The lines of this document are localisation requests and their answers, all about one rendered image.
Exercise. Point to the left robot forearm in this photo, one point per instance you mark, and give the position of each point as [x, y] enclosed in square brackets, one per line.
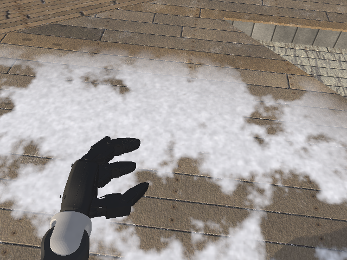
[67, 238]

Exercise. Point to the left robot hand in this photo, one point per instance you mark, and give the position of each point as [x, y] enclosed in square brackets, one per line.
[93, 171]

